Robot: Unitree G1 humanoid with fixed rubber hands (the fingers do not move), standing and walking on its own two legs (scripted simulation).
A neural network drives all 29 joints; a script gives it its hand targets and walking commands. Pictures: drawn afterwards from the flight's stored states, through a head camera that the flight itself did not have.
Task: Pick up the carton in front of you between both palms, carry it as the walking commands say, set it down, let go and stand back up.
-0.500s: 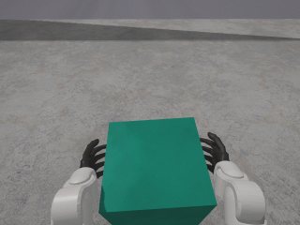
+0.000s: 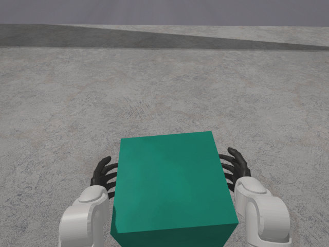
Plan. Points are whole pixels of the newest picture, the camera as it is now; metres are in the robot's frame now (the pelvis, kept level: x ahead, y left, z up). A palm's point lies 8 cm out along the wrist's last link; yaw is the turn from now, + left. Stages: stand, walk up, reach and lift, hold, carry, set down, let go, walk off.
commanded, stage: carry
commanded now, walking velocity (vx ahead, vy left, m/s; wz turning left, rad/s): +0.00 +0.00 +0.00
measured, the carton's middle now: (171, 199) +0.25 +0.00 +0.02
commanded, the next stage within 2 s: hold in 1.22 s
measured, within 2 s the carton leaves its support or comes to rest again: neither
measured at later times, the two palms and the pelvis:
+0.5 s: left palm (83, 207) +0.20 +0.17 +0.09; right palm (235, 197) +0.21 -0.12 +0.11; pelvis -0.03 +0.02 +0.00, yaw +0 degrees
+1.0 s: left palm (89, 207) +0.22 +0.18 +0.04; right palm (222, 197) +0.23 -0.12 +0.05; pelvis -0.04 +0.03 +0.00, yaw +1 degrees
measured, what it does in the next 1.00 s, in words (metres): shifts its weight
